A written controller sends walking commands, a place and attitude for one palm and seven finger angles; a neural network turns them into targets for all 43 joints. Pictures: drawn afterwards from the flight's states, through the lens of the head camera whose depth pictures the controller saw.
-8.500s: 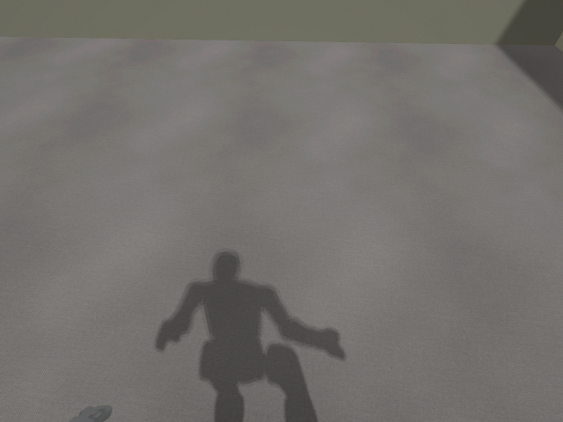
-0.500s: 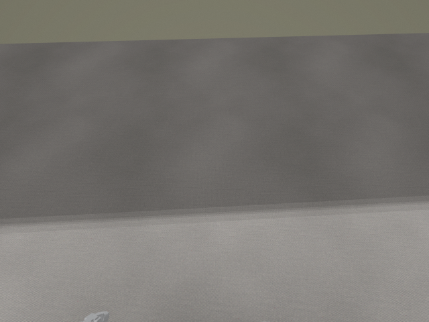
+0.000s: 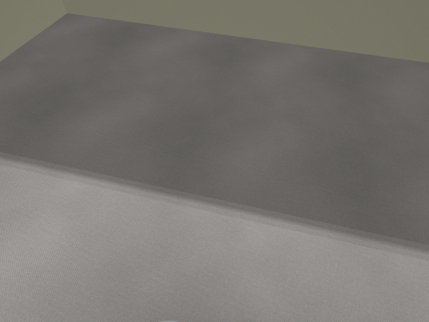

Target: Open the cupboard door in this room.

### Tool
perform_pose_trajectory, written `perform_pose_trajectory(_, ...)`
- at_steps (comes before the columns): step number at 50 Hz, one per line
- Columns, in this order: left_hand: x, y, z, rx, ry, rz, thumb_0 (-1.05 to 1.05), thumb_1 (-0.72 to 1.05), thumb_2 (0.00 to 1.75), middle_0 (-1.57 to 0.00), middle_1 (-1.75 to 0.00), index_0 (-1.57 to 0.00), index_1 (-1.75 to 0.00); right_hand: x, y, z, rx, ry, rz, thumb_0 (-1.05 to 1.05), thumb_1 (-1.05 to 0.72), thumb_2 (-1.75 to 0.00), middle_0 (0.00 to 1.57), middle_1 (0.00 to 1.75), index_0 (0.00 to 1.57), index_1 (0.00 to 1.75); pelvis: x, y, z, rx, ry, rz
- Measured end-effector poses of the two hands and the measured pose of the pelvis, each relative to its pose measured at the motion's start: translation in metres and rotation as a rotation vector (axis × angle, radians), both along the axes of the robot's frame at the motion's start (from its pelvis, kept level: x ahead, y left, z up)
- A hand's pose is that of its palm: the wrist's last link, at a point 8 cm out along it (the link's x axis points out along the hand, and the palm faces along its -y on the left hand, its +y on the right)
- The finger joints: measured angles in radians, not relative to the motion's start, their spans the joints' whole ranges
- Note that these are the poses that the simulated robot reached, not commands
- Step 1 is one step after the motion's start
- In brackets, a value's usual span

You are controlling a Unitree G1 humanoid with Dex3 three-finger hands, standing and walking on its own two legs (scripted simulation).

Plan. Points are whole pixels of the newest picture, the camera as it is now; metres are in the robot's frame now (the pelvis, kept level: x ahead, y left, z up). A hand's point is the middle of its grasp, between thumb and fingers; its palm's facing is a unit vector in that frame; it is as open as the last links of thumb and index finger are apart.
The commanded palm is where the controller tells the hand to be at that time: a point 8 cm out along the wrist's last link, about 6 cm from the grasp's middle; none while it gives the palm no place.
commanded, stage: turn or walk to find it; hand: left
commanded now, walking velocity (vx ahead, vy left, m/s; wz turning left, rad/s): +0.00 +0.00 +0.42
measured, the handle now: out of the picture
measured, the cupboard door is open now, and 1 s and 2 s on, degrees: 0 0 0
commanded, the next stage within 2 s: none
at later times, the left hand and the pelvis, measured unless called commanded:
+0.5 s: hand out of the picture +0.04 +0.20 -0.14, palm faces +0.20 -0.94 -0.28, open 7.4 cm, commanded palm none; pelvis -0.03 -0.01 +0.00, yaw +11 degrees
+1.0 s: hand out of the picture -0.13 +0.23 -0.17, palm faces +0.44 -0.86 -0.25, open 7.4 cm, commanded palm none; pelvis -0.08 +0.02 +0.00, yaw +24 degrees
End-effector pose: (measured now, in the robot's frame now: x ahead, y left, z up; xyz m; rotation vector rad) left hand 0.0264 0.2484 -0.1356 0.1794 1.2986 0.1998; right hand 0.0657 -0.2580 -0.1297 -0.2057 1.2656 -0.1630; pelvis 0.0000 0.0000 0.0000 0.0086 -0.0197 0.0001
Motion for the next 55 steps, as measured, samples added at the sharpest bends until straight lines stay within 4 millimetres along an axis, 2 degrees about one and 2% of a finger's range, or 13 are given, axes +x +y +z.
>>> perform_pose_trajectory(2,-0.015,0.015,-0.011,-0.005,0.025,0.037,0.00,0.90,0.89,-0.21,-0.30,-0.21,-0.30,0.012,0.011,0.001,-0.015,-0.038,0.035,0.00,-0.91,-0.90,0.20,0.30,0.20,0.30,-0.002,0.009,-0.007,-0.004,0.001,0.017)
perform_pose_trajectory(5,-0.029,0.030,-0.012,0.001,0.067,0.067,0.01,0.90,0.89,-0.20,-0.30,-0.21,-0.30,0.023,0.026,0.009,-0.020,-0.080,0.068,0.00,-0.91,-0.90,0.20,0.30,0.20,0.30,-0.007,0.016,-0.004,-0.007,-0.005,0.025)
perform_pose_trajectory(11,-0.026,0.040,0.003,0.006,0.011,0.096,0.01,0.90,0.89,-0.20,-0.30,-0.20,-0.30,0.026,0.045,0.017,-0.002,-0.092,0.112,0.00,-0.91,-0.90,0.20,0.30,0.20,0.30,-0.013,0.022,0.008,-0.021,0.001,0.068)
perform_pose_trajectory(17,-0.009,0.032,0.016,0.024,-0.077,0.100,0.01,0.90,0.89,-0.20,-0.30,-0.20,-0.30,0.017,0.044,0.010,0.032,-0.078,0.126,0.00,-0.91,-0.90,0.20,0.30,0.21,0.30,-0.021,0.015,0.009,-0.018,0.006,0.115)
perform_pose_trajectory(21,0.000,0.015,0.022,0.041,-0.142,0.101,0.00,0.90,0.89,-0.20,-0.30,-0.20,-0.30,0.005,0.030,-0.003,0.054,-0.049,0.128,0.00,-0.91,-0.90,0.20,0.30,0.21,0.30,-0.027,0.001,0.005,-0.006,0.009,0.150)
perform_pose_trajectory(24,-0.003,0.001,0.024,0.062,-0.184,0.106,0.00,0.90,0.89,-0.20,-0.30,-0.20,-0.30,-0.002,0.015,-0.016,0.068,-0.028,0.131,0.00,-0.91,-0.90,0.20,0.30,0.20,0.30,-0.032,-0.012,-0.002,0.000,0.005,0.178)
perform_pose_trajectory(31,-0.044,-0.020,0.030,0.051,-0.148,0.183,0.00,0.90,0.89,-0.21,-0.30,-0.21,-0.30,-0.008,-0.004,-0.011,0.053,0.032,0.178,0.00,-0.91,-0.90,0.20,0.30,0.20,0.30,-0.039,-0.021,0.007,0.015,-0.011,0.252)
perform_pose_trajectory(36,-0.079,-0.022,0.022,0.029,-0.103,0.245,0.00,0.90,0.89,-0.21,-0.30,-0.21,-0.30,-0.006,-0.001,-0.005,0.026,0.064,0.233,0.00,-0.91,-0.90,0.20,0.30,0.20,0.30,-0.045,-0.018,0.008,0.019,-0.008,0.304)
perform_pose_trajectory(39,-0.104,-0.016,0.013,0.013,-0.074,0.291,0.00,0.90,0.89,-0.21,-0.30,-0.21,-0.30,0.002,0.011,-0.002,0.006,0.063,0.284,0.00,-0.91,-0.90,0.20,0.30,0.20,0.30,-0.052,-0.012,0.006,0.013,-0.003,0.335)
perform_pose_trajectory(44,-0.153,0.006,-0.012,-0.009,-0.017,0.384,0.00,0.90,0.89,-0.21,-0.30,-0.21,-0.30,0.023,0.045,0.001,-0.024,-0.015,0.377,0.00,-0.91,-0.90,0.20,0.30,0.20,0.30,-0.065,0.007,-0.007,-0.006,-0.001,0.386)
perform_pose_trajectory(47,-0.174,0.015,-0.013,-0.008,0.034,0.415,0.00,0.90,0.89,-0.20,-0.30,-0.21,-0.30,0.029,0.064,0.009,-0.019,-0.064,0.410,0.00,-0.91,-0.90,0.20,0.30,0.20,0.30,-0.072,0.012,-0.004,-0.010,-0.007,0.390)
perform_pose_trajectory(50,-0.183,0.022,-0.005,-0.004,0.033,0.435,0.01,0.90,0.89,-0.20,-0.30,-0.20,-0.30,0.030,0.077,0.016,-0.011,-0.084,0.437,0.00,-0.91,-0.90,0.20,0.30,0.20,0.30,-0.077,0.015,0.004,-0.021,-0.010,0.412)
perform_pose_trajectory(55,-0.180,0.027,0.009,0.022,-0.031,0.457,0.01,0.90,0.89,-0.20,-0.30,-0.20,-0.30,0.028,0.089,0.017,0.020,-0.084,0.476,0.00,-0.91,-0.90,0.20,0.30,0.20,0.30,-0.084,0.014,0.010,-0.023,-0.006,0.448)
